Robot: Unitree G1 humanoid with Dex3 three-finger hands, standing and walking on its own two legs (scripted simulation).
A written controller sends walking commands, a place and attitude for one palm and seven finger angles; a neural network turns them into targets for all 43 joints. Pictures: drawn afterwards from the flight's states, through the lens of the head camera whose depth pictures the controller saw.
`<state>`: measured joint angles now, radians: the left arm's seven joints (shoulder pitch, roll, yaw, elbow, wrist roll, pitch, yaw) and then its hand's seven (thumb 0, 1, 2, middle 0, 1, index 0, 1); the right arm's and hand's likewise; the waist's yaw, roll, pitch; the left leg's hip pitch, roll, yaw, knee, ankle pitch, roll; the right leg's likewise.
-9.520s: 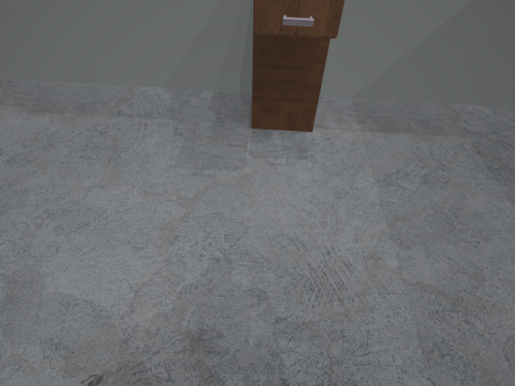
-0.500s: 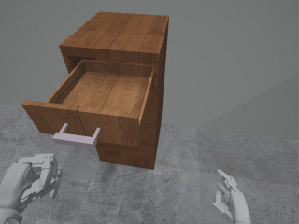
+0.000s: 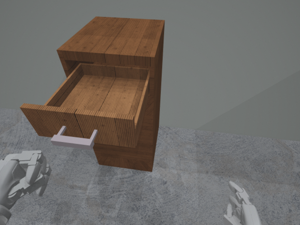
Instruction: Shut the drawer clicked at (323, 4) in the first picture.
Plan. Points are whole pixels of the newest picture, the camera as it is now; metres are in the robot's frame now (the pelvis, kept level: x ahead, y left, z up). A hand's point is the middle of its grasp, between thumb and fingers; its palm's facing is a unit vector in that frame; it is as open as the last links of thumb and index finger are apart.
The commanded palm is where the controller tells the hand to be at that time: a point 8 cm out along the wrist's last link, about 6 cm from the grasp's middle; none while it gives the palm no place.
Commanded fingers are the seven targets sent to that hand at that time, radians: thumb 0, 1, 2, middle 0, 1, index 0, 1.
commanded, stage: raise the hand and make a fist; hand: left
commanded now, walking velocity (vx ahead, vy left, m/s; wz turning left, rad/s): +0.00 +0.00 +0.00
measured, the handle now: (75, 136) +0.35 +0.28 +0.03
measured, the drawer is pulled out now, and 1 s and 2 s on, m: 0.30 0.30 0.28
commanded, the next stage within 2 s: bring the fist close to the handle in 0.02 s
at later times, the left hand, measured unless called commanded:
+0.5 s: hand (59, 172) +0.20 +0.24 +0.09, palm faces +0.03 -1.00 -0.07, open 3.3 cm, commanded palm +0.17 +0.29 +0.09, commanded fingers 0.00 0.90 0.90 -1.40 -1.60 -1.40 -1.60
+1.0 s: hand (74, 165) +0.25 +0.24 +0.04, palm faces -0.02 -1.00 -0.03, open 3.3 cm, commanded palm +0.23 +0.29 +0.04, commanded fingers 0.00 0.90 0.90 -1.40 -1.60 -1.40 -1.60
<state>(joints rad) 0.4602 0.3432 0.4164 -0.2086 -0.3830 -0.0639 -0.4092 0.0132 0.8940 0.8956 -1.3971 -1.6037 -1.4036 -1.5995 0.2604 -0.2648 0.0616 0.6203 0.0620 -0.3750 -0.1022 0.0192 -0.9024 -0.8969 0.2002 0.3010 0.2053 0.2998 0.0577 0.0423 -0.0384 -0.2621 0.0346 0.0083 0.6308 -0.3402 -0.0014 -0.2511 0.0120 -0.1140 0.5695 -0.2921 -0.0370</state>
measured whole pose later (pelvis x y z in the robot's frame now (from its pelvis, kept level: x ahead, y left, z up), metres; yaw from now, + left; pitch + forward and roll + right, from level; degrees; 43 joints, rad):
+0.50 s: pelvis +0.00 +0.00 -0.01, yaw +0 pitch +1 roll -1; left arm 0.32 0.31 0.36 -0.02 -0.35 -0.15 -0.43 0.01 0.90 0.90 -1.40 -1.60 -1.40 -1.60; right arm 0.25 -0.27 0.05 0.64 0.04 -0.37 -0.10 0.02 -0.90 -0.90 0.20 0.30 0.21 0.30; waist 0.04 0.04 -0.03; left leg -0.34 0.03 0.01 0.68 -0.36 0.00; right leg -0.34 0.00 -0.11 0.64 -0.32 -0.04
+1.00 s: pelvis -0.01 +0.01 -0.03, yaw +0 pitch +6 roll -1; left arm 0.14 0.31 0.32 0.21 -0.33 -0.26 -0.43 0.01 0.90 0.90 -1.40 -1.60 -1.40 -1.60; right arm 0.27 -0.26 0.04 0.60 0.03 -0.28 -0.09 0.02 -0.90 -0.90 0.20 0.30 0.21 0.30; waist 0.00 0.02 -0.05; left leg -0.54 0.01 0.02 0.84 -0.41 0.02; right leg -0.55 -0.02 -0.10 0.80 -0.37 -0.02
